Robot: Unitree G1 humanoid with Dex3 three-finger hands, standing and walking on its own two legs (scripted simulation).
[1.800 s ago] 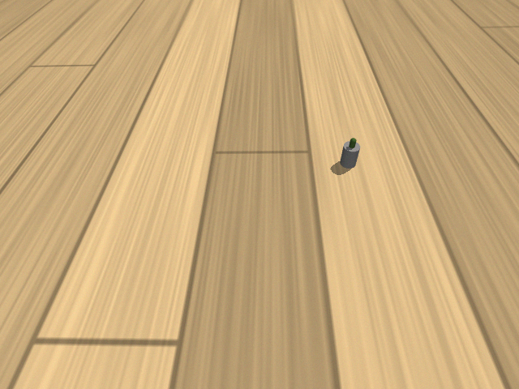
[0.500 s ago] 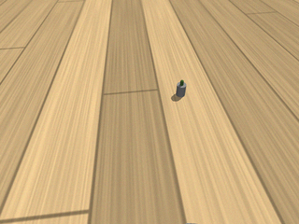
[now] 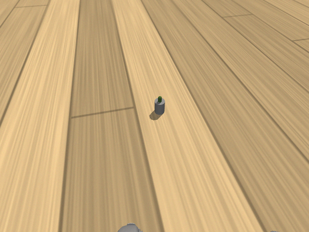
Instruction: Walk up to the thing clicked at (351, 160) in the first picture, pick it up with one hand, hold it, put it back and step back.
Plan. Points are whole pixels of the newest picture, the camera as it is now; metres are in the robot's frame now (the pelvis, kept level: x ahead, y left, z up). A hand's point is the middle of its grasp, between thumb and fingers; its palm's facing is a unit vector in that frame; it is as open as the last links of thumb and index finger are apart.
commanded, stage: walk up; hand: left
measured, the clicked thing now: (159, 104) +1.21 +0.04 -0.68
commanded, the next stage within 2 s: none
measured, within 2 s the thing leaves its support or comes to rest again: neither
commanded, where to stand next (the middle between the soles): +0.84 -0.10 m, yaw -10 degrees
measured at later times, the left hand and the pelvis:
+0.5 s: hand (104, 147) +0.42 +0.23 -0.12, palm faces -0.24 -0.89 -0.39, open 7.4 cm; pelvis +0.24 -0.02 -0.01, yaw -8 degrees
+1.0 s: hand (108, 129) +0.53 +0.25 -0.16, palm faces -0.19 -0.91 -0.37, open 7.4 cm; pelvis +0.46 -0.03 -0.01, yaw -10 degrees
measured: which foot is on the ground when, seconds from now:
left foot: up 0.00-0.04, down 0.06-0.54, up 0.56-0.94, down 0.96-1.00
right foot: down 0.00-0.08, up 0.10-0.48, down 0.50-1.00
